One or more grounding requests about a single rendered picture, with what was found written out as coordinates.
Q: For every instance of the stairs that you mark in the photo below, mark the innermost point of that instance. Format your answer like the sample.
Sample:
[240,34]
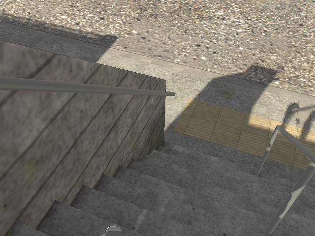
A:
[177,191]

